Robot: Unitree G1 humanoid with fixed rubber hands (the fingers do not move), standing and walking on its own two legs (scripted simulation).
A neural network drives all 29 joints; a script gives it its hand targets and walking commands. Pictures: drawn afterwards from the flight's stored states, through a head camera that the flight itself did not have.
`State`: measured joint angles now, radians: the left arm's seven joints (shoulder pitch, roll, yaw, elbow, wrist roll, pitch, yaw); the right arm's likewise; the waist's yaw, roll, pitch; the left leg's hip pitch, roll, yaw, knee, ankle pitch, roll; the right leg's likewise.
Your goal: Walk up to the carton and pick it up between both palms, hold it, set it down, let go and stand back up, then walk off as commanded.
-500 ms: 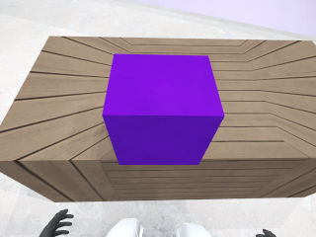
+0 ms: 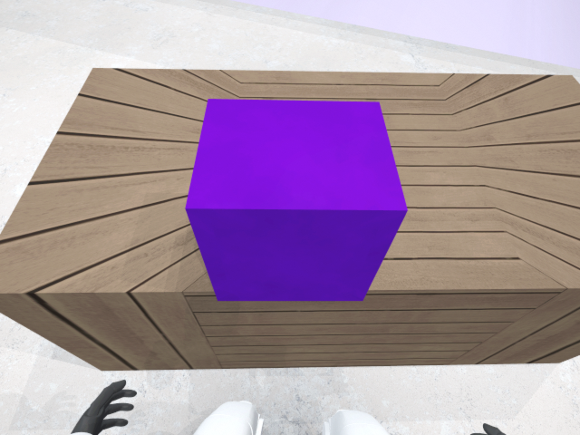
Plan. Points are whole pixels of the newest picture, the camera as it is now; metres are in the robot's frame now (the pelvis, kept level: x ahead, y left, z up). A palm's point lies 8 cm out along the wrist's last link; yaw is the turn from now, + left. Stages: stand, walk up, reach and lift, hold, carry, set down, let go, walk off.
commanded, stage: walk up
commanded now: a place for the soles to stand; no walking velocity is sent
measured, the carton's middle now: (292, 208) +0.44 +0.02 +0.00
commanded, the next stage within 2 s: none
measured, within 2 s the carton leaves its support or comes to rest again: neither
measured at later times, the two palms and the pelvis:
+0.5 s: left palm out of the picture +0.10 +0.29 -0.11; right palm out of the picture +0.07 -0.29 -0.10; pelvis -0.01 +0.00 +0.00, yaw +0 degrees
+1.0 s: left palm out of the picture +0.10 +0.29 -0.11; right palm out of the picture +0.07 -0.30 -0.10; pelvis -0.01 +0.00 +0.00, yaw +0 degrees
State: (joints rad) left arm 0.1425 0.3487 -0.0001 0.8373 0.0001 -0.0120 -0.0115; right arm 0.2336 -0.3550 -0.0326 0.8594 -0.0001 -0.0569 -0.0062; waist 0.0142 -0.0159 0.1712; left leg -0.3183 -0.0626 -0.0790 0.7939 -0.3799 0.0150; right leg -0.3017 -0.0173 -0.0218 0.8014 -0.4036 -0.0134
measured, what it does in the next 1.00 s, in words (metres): stands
